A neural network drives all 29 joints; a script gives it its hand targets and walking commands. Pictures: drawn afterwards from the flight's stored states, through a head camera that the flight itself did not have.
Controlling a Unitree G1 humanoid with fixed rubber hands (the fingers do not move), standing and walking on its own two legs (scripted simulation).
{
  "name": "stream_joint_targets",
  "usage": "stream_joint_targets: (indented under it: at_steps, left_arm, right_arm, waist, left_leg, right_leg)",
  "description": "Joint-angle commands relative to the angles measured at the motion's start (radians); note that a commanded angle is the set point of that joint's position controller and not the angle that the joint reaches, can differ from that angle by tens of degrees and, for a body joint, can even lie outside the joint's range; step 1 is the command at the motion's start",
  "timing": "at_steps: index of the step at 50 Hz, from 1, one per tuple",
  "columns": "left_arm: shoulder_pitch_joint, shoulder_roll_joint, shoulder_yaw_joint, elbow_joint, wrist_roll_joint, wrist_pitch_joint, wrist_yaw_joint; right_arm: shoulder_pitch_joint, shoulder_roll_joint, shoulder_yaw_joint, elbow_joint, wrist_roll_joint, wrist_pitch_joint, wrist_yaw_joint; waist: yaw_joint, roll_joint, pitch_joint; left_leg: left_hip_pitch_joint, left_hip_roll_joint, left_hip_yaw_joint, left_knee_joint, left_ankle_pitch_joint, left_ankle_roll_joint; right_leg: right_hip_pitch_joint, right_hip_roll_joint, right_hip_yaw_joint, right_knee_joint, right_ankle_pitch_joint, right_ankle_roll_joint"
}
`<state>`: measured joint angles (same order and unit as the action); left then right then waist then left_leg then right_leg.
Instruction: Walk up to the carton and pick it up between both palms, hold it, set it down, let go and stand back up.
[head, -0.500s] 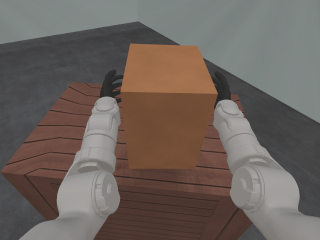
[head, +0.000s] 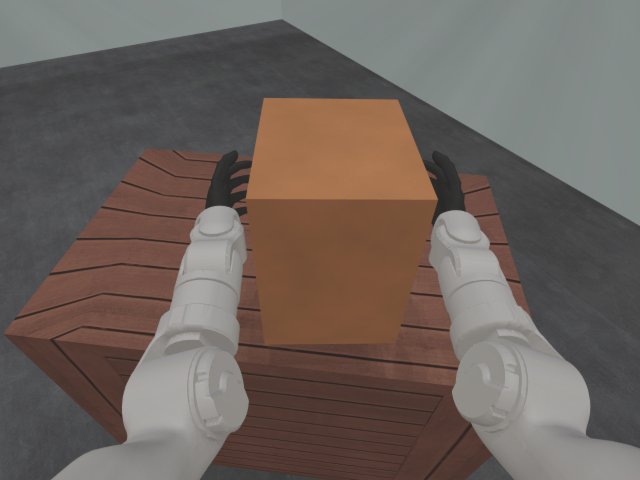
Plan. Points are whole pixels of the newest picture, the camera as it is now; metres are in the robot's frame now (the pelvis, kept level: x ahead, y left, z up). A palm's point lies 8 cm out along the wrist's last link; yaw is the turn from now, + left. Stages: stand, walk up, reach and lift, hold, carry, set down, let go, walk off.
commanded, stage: set down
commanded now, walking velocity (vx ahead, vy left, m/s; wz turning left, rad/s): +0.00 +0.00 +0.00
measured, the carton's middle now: (330, 222) +0.47 +0.01 +0.08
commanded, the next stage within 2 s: none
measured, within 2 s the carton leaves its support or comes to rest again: rests again in 1.12 s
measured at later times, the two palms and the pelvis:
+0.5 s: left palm (232, 226) +0.43 +0.15 +0.11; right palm (442, 231) +0.43 -0.14 +0.11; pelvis +0.00 +0.01 +0.00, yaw -1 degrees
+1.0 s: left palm (230, 237) +0.43 +0.15 +0.09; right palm (435, 236) +0.43 -0.14 +0.09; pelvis +0.00 +0.01 +0.00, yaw -2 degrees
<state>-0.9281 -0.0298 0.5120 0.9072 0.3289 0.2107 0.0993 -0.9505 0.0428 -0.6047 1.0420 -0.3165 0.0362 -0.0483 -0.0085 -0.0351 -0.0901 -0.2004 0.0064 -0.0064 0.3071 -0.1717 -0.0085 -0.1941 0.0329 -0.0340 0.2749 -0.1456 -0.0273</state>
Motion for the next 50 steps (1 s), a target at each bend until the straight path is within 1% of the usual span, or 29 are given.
stream_joint_targets:
  at_steps: [1, 2, 3, 4, 5, 6, 7, 10, 11, 13, 15, 16, 17, 19, 23, 24, 26, 28, 30, 32, 36, 38, 39, 42, 45, 47, 48, 49, 50]
  left_arm:
    - [-0.756, -0.505, -0.244, -0.104, -0.035, -0.068, -0.085]
    - [-0.752, -0.494, -0.247, -0.088, -0.029, -0.059, -0.085]
    - [-0.74, -0.494, -0.234, -0.085, -0.022, -0.058, -0.084]
    - [-0.748, -0.498, -0.227, -0.083, -0.022, -0.063, -0.085]
    - [-0.758, -0.488, -0.234, -0.105, -0.014, -0.073, -0.083]
    - [-0.746, -0.474, -0.216, -0.093, -0.013, -0.075, -0.082]
    - [-0.738, -0.485, -0.219, -0.09, -0.01, -0.079, -0.081]
    - [-0.736, -0.493, -0.206, -0.085, -0.004, -0.081, -0.08]
    - [-0.726, -0.475, -0.195, -0.084, -0.003, -0.089, -0.078]
    - [-0.706, -0.455, -0.179, -0.049, 0.006, -0.088, -0.078]
    - [-0.722, -0.466, -0.183, -0.073, 0.01, -0.096, -0.081]
    - [-0.72, -0.464, -0.174, -0.064, 0.012, -0.094, -0.08]
    - [-0.698, -0.47, -0.181, -0.071, 0.019, -0.094, -0.078]
    - [-0.698, -0.478, -0.175, -0.063, 0.022, -0.093, -0.073]
    - [-0.686, -0.461, -0.159, -0.064, 0.029, -0.114, -0.073]
    - [-0.682, -0.462, -0.171, -0.068, 0.027, -0.117, -0.074]
    - [-0.685, -0.458, -0.191, -0.073, 0.021, -0.121, -0.072]
    - [-0.668, -0.465, -0.185, -0.069, 0.012, -0.141, -0.072]
    - [-0.696, -0.465, -0.202, -0.091, 0.006, -0.151, -0.068]
    - [-0.686, -0.46, -0.18, -0.088, 0.022, -0.158, -0.068]
    - [-0.682, -0.465, -0.203, -0.104, 0.016, -0.161, -0.068]
    - [-0.672, -0.458, -0.187, -0.097, 0.01, -0.174, -0.07]
    - [-0.678, -0.468, -0.19, -0.084, 0.023, -0.169, -0.07]
    - [-0.654, -0.464, -0.169, -0.063, 0.032, -0.179, -0.074]
    - [-0.628, -0.44, -0.15, -0.046, 0.037, -0.17, -0.077]
    - [-0.636, -0.456, -0.147, -0.053, 0.038, -0.169, -0.078]
    - [-0.617, -0.443, -0.131, -0.043, 0.044, -0.169, -0.082]
    - [-0.636, -0.445, -0.148, -0.048, 0.051, -0.169, -0.083]
    - [-0.614, -0.437, -0.13, -0.043, 0.053, -0.176, -0.081]
  right_arm:
    - [-0.763, 0.47, 0.238, -0.112, -0.001, -0.115, 0.153]
    - [-0.758, 0.457, 0.219, -0.113, -0.019, -0.119, 0.156]
    - [-0.753, 0.465, 0.217, -0.1, -0.031, -0.118, 0.158]
    - [-0.719, 0.468, 0.23, -0.103, -0.027, -0.121, 0.157]
    - [-0.741, 0.479, 0.234, -0.103, -0.031, -0.126, 0.162]
    - [-0.727, 0.461, 0.216, -0.106, -0.04, -0.128, 0.161]
    - [-0.728, 0.458, 0.209, -0.118, -0.04, -0.135, 0.161]
    - [-0.732, 0.436, 0.189, -0.115, -0.062, -0.143, 0.172]
    - [-0.732, 0.454, 0.199, -0.115, -0.073, -0.143, 0.174]
    - [-0.728, 0.446, 0.192, -0.133, -0.082, -0.141, 0.173]
    - [-0.733, 0.458, 0.192, -0.143, -0.087, -0.142, 0.178]
    - [-0.717, 0.443, 0.183, -0.144, -0.093, -0.142, 0.181]
    - [-0.711, 0.449, 0.182, -0.136, -0.096, -0.144, 0.186]
    - [-0.701, 0.439, 0.178, -0.119, -0.102, -0.145, 0.192]
    - [-0.664, 0.458, 0.19, -0.088, -0.11, -0.157, 0.196]
    - [-0.649, 0.456, 0.188, -0.094, -0.115, -0.16, 0.198]
    - [-0.651, 0.451, 0.18, -0.094, -0.116, -0.168, 0.198]
    - [-0.625, 0.45, 0.187, -0.085, -0.13, -0.175, 0.193]
    - [-0.633, 0.448, 0.173, -0.084, -0.139, -0.185, 0.194]
    - [-0.637, 0.445, 0.172, -0.078, -0.139, -0.19, 0.193]
    - [-0.615, 0.447, 0.167, -0.061, -0.146, -0.198, 0.199]
    - [-0.606, 0.464, 0.169, -0.061, -0.155, -0.202, 0.194]
    - [-0.601, 0.465, 0.158, -0.049, -0.161, -0.198, 0.194]
    - [-0.599, 0.469, 0.171, -0.047, -0.165, -0.207, 0.189]
    - [-0.597, 0.461, 0.171, -0.056, -0.158, -0.192, 0.197]
    - [-0.6, 0.445, 0.152, -0.066, -0.17, -0.194, 0.201]
    - [-0.595, 0.448, 0.144, -0.074, -0.174, -0.19, 0.195]
    - [-0.571, 0.466, 0.137, -0.06, -0.192, -0.19, 0.196]
    - [-0.582, 0.458, 0.129, -0.074, -0.202, -0.195, 0.195]
  waist:
    - [0.005, 0.075, -0.58]
    - [-0.015, 0.064, -0.588]
    - [0.004, 0.071, -0.575]
    - [-0.006, 0.045, -0.567]
    - [0.003, 0.057, -0.595]
    - [-0.008, 0.035, -0.577]
    - [0.005, 0.047, -0.595]
    - [0.007, 0.045, -0.6]
    - [0.03, 0.04, -0.611]
    - [0.014, 0.004, -0.6]
    - [0.018, 0.028, -0.634]
    - [0.004, 0.018, -0.614]
    - [0.018, 0.041, -0.624]
    - [0.016, 0.042, -0.613]
    - [0.045, 0.009, -0.629]
    - [0.031, 0.026, -0.634]
    - [0.042, 0.048, -0.658]
    - [0.022, 0.025, -0.652]
    - [0.039, 0.04, -0.674]
    - [0.038, 0.024, -0.668]
    - [0.035, 0.057, -0.685]
    - [0.036, 0.048, -0.678]
    - [0.015, 0.03, -0.663]
    - [0.031, 0.015, -0.627]
    - [0.052, 0.013, -0.622]
    - [0.049, 0.024, -0.614]
    - [0.046, -0.001, -0.605]
    - [0.038, 0.017, -0.611]
    - [0.048, 0.004, -0.619]
  left_leg:
    - [0.162, -0.003, 0.081, 0.043, 0.371, -0.068]
    - [0.154, -0.005, 0.076, 0.031, 0.351, -0.069]
    - [0.153, -0.003, 0.08, 0.027, 0.34, -0.064]
    - [0.142, -0.008, 0.086, 0.03, 0.343, -0.068]
    - [0.129, -0.011, 0.084, 0.027, 0.347, -0.065]
    - [0.121, -0.004, 0.076, 0.025, 0.335, -0.058]
    - [0.14, -0.009, 0.088, 0.025, 0.349, -0.066]
    - [0.122, -0.001, 0.087, 0.022, 0.336, -0.064]
    - [0.122, 0.0, 0.1, 0.034, 0.343, -0.064]
    - [0.079, -0.004, 0.102, 0.033, 0.335, -0.056]
    - [0.088, -0.004, 0.094, 0.018, 0.328, -0.053]
    - [0.085, 0.0, 0.091, 0.017, 0.328, -0.053]
    - [0.108, -0.002, 0.099, 0.023, 0.346, -0.057]
    - [0.131, -0.002, 0.097, 0.031, 0.367, -0.063]
    - [0.078, 0.0, 0.101, 0.036, 0.39, -0.048]
    - [0.062, -0.003, 0.097, 0.034, 0.397, -0.051]
    - [0.101, 0.002, 0.106, 0.05, 0.422, -0.058]
    - [0.106, 0.003, 0.098, 0.056, 0.434, -0.056]
    - [0.092, 0.004, 0.101, 0.063, 0.458, -0.057]
    - [0.091, 0.012, 0.093, 0.062, 0.453, -0.048]
    - [0.079, 0.009, 0.097, 0.065, 0.474, -0.053]
    - [0.072, 0.005, 0.105, 0.078, 0.471, -0.052]
    - [0.056, 0.005, 0.091, 0.068, 0.455, -0.056]
    - [0.02, 0.0, 0.1, 0.055, 0.444, -0.051]
    - [-0.011, 0.003, 0.104, 0.025, 0.386, -0.026]
    - [0.032, 0.01, 0.106, 0.031, 0.38, -0.032]
    - [0.027, 0.009, 0.11, 0.025, 0.367, -0.026]
    - [0.019, 0.002, 0.118, 0.012, 0.335, -0.029]
    - [-0.004, 0.008, 0.111, 0.018, 0.336, -0.026]
  right_leg:
    - [0.251, -0.022, -0.067, 0.07, 0.463, 0.074]
    - [0.243, -0.016, -0.082, 0.063, 0.448, 0.071]
    - [0.242, -0.016, -0.084, 0.061, 0.446, 0.076]
    - [0.268, -0.021, -0.074, 0.065, 0.483, 0.077]
    - [0.273, -0.021, -0.074, 0.082, 0.504, 0.081]
    - [0.266, -0.02, -0.076, 0.076, 0.479, 0.084]
    - [0.267, -0.023, -0.076, 0.081, 0.506, 0.085]
    - [0.263, -0.025, -0.077, 0.068, 0.449, 0.068]
    - [0.259, -0.024, -0.082, 0.076, 0.461, 0.074]
    - [0.294, -0.031, -0.074, 0.09, 0.513, 0.084]
    - [0.289, -0.031, -0.071, 0.094, 0.508, 0.082]
    - [0.287, -0.028, -0.081, 0.089, 0.492, 0.082]
    - [0.259, -0.027, -0.078, 0.095, 0.499, 0.073]
    - [0.243, -0.026, -0.079, 0.082, 0.48, 0.068]
    - [0.258, -0.031, -0.073, 0.107, 0.556, 0.083]
    - [0.277, -0.029, -0.077, 0.112, 0.555, 0.077]
    - [0.233, -0.021, -0.079, 0.11, 0.528, 0.076]
    - [0.234, -0.023, -0.081, 0.107, 0.549, 0.073]
    - [0.234, -0.023, -0.081, 0.114, 0.542, 0.077]
    - [0.235, -0.032, -0.083, 0.112, 0.555, 0.073]
    - [0.213, -0.028, -0.093, 0.132, 0.561, 0.068]
    - [0.234, -0.035, -0.079, 0.128, 0.579, 0.064]
    - [0.233, -0.029, -0.086, 0.127, 0.567, 0.066]
    - [0.264, -0.035, -0.082, 0.141, 0.621, 0.074]
    - [0.27, -0.044, -0.073, 0.125, 0.545, 0.074]
    - [0.239, -0.035, -0.078, 0.112, 0.481, 0.067]
    - [0.241, -0.038, -0.082, 0.103, 0.481, 0.073]
    - [0.251, -0.04, -0.081, 0.1, 0.463, 0.071]
    - [0.256, -0.041, -0.073, 0.099, 0.455, 0.074]
